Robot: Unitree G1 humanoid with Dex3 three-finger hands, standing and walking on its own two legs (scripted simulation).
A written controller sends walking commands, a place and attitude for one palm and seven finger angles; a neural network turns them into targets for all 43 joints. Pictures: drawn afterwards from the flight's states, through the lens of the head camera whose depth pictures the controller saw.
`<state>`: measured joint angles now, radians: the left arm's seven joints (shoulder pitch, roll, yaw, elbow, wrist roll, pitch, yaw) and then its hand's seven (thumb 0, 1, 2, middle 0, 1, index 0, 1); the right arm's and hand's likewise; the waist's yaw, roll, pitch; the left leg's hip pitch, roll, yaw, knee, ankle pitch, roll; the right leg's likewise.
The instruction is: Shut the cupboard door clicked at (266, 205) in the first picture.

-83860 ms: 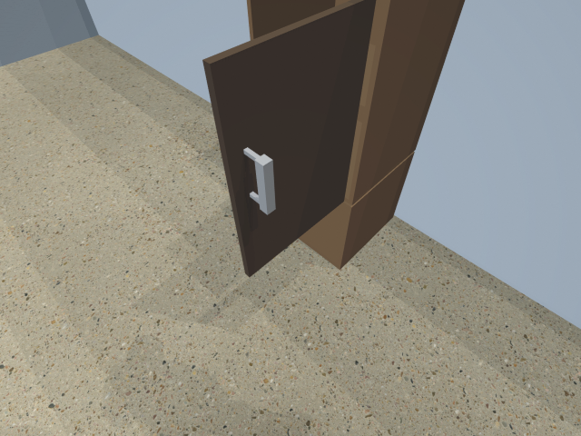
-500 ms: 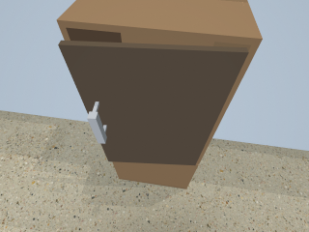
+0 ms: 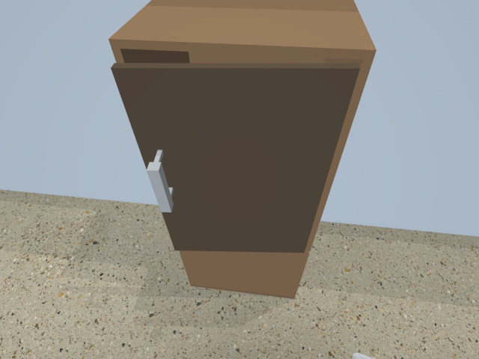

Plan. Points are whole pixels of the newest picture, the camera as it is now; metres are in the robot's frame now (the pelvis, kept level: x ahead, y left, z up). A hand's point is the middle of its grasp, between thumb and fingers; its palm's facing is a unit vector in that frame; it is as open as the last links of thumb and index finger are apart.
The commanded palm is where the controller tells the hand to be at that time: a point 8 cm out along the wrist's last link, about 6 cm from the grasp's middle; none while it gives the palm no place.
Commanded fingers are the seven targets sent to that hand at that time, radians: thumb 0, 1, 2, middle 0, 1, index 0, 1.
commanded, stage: come to a stop and stand still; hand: left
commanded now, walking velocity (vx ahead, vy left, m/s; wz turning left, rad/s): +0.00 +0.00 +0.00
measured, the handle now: (163, 181) +0.46 +0.20 +0.02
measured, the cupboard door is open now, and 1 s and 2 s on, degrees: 6 6 6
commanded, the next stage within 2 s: look again from close up in 1.48 s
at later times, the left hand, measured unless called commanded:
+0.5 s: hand out of the picture +0.00 +0.20 -0.15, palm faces +0.00 -0.97 -0.22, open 7.4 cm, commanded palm none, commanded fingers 0.00 0.90 0.90 -0.20 -0.30 -0.20 -0.30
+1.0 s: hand out of the picture -0.07 +0.22 -0.16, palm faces +0.06 -0.98 -0.21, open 7.4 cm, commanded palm none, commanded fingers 0.00 0.90 0.90 -0.20 -0.30 -0.20 -0.30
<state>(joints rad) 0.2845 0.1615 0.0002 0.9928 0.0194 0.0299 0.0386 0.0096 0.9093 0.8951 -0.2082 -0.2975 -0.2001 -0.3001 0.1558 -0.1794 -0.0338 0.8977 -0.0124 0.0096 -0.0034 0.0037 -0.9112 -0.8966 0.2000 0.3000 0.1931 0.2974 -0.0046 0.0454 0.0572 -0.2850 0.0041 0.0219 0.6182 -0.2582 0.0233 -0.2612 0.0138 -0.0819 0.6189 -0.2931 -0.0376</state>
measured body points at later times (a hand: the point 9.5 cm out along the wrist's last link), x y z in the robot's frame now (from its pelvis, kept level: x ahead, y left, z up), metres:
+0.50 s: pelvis -0.04 +0.01 +0.01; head -0.04 +0.01 +0.46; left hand +0.00 +0.25 -0.13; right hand -0.06 -0.23 -0.14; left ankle +0.04 +0.10 -0.72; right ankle +0.03 -0.09 -0.72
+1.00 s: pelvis -0.07 +0.04 +0.01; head -0.08 +0.03 +0.46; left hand -0.07 +0.27 -0.15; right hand -0.03 -0.19 -0.15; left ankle +0.04 +0.10 -0.72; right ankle -0.07 -0.08 -0.73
